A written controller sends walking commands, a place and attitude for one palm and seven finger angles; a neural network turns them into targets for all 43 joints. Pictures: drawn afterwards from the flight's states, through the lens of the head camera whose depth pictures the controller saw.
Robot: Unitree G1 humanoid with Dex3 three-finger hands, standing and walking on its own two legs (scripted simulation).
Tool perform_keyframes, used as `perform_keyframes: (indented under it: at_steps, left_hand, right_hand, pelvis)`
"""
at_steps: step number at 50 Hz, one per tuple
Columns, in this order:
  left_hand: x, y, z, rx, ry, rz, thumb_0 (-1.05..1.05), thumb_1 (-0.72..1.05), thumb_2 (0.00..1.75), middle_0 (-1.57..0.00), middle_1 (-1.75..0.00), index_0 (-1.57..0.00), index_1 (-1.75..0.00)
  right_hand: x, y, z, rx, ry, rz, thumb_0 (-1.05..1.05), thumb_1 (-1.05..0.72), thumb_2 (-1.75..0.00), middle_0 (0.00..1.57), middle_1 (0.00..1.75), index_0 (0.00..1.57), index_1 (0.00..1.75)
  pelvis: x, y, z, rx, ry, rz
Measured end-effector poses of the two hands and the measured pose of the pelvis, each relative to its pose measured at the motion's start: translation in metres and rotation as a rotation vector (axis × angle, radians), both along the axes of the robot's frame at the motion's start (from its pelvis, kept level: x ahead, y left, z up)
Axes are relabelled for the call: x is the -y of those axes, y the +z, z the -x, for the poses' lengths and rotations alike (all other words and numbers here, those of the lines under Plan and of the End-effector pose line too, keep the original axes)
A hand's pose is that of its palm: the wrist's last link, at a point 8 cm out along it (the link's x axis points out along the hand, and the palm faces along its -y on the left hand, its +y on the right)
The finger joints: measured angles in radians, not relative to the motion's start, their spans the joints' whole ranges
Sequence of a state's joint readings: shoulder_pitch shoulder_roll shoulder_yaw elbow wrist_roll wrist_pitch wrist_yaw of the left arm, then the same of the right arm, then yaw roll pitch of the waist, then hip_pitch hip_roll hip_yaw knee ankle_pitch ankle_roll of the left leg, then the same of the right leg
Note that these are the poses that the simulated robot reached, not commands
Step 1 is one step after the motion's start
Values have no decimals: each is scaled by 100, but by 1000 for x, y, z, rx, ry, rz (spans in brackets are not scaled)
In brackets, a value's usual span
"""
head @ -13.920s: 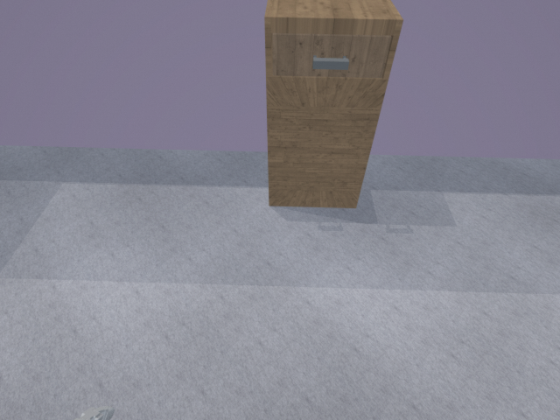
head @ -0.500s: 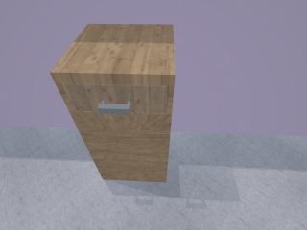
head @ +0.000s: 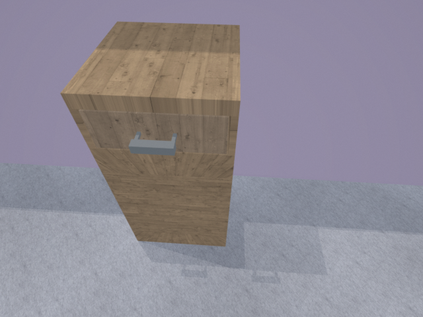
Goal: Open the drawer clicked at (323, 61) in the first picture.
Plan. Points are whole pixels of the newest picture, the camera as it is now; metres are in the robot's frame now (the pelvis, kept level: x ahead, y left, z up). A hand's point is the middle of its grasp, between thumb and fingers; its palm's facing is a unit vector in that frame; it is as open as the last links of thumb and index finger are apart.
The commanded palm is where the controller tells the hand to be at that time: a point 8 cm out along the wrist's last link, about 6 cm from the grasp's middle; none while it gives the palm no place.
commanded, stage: look again from close up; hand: left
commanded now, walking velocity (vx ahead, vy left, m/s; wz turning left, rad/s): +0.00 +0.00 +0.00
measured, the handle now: (154, 141) +0.54 +0.19 -0.02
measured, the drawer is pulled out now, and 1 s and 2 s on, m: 0.00 0.00 0.00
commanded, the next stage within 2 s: raise the hand with hooked fingers in 0.22 s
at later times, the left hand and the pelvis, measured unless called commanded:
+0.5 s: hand (109, 309) +0.15 +0.20 -0.06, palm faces -0.03 -0.77 -0.63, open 7.5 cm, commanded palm +0.12 +0.22 -0.04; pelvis +0.00 +0.00 -0.01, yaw -1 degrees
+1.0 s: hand (96, 268) +0.20 +0.23 +0.00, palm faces +0.19 -0.07 -0.98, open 10.1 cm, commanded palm +0.16 +0.23 +0.03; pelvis -0.04 -0.01 -0.05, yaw +1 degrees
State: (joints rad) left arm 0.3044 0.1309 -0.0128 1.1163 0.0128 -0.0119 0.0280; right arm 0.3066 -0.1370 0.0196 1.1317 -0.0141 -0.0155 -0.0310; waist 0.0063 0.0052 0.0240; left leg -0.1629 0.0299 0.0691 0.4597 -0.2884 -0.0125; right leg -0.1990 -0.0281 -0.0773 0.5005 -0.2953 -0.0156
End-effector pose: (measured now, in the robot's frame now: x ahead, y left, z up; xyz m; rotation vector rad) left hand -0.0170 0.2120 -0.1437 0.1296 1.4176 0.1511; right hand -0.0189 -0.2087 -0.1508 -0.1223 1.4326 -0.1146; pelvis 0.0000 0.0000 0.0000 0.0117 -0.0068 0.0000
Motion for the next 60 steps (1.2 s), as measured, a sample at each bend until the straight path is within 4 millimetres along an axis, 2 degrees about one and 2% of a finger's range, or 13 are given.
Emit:
perform_keyframes:
  at_steps: [17, 19, 24, 27, 30, 33, 36, 39, 41, 44, 51, 55, 60]
  left_hand:
    - [10, 0, -9, 10, 15, -12, 0, 91, 90, -20, -30, -20, -30]
    - [0, 16, -31, 107, -98, -80, 3, 94, 90, -20, -31, -20, -30]
    - [-28, 105, -130, 589, -296, -403, 5, 91, 88, -21, -33, -20, -33]
    - [-20, 154, -184, 819, -532, -633, 3, 85, 86, -21, -36, -20, -35]
    - [0, 173, -207, 946, -725, -806, 2, 79, 84, -21, -40, -20, -39]
    - [20, 163, -197, 970, -870, -861, 1, 72, 81, -21, -43, -20, -43]
    - [27, 141, -167, 927, -961, -869, 0, 64, 78, -22, -48, -21, -47]
    - [19, 127, -136, 856, -1010, -921, 0, 56, 75, -23, -52, -23, -52]
    - [7, 127, -126, 841, -1024, -989, 0, 51, 73, -24, -55, -24, -55]
    - [-10, 141, -132, 898, -1017, -1108, 0, 43, 70, -26, -60, -26, -59]
    - [-15, 194, -196, 1058, -946, -1249, 0, 26, 63, -27, -70, -27, -70]
    - [-10, 203, -216, 979, -958, -1171, 0, 18, 60, -27, -76, -27, -76]
    - [-15, 199, -217, 902, -1038, -1068, 0, 6, 55, -28, -84, -27, -83]
  right_hand:
    - [16, 0, -24, 18, 11, 17, 1, -92, -90, 20, 29, 20, 29]
    - [25, 4, -33, 104, 8, 55, 2, -93, -90, 20, 29, 20, 29]
    - [45, 13, -88, 446, -22, 117, 2, -93, -90, 20, 29, 20, 29]
    - [52, 24, -131, 622, 21, 119, 2, -92, -90, 20, 29, 20, 29]
    - [55, 40, -166, 732, 58, 111, 1, -92, -90, 20, 29, 20, 29]
    - [55, 54, -191, 761, 106, 95, 1, -91, -90, 20, 29, 20, 29]
    - [50, 62, -209, 751, 182, 92, 1, -91, -90, 20, 29, 20, 29]
    - [41, 61, -222, 737, 250, 91, 1, -91, -90, 20, 29, 20, 29]
    - [32, 55, -228, 731, 281, 85, 1, -91, -90, 20, 29, 20, 29]
    - [17, 41, -229, 728, 305, 58, 1, -91, -90, 20, 29, 20, 29]
    - [-15, 15, -198, 664, 233, -48, 1, -90, -90, 20, 29, 20, 30]
    - [-17, 14, -167, 581, 149, -67, 1, -90, -90, 20, 30, 20, 30]
    - [-2, 21, -143, 504, 124, -4, 1, -90, -90, 20, 30, 20, 30]
  pelvis:
    - [11, 0, -11, -7, 7, 5]
    - [10, -2, -9, -6, -21, 6]
    - [6, -6, 0, -36, -12, -11]
    - [4, -12, 10, -81, -8, -20]
    - [5, -18, 18, -119, -32, -31]
    - [8, -24, 23, -149, -55, -45]
    - [12, -29, 29, -165, -54, -50]
    - [15, -35, 33, -174, -40, -43]
    - [15, -40, 35, -179, -25, -36]
    - [14, -48, 40, -180, -3, -24]
    - [4, -48, 43, -156, 5, -6]
    - [-2, -34, 38, -127, -23, -16]
    - [-7, -21, 30, -97, -35, -16]
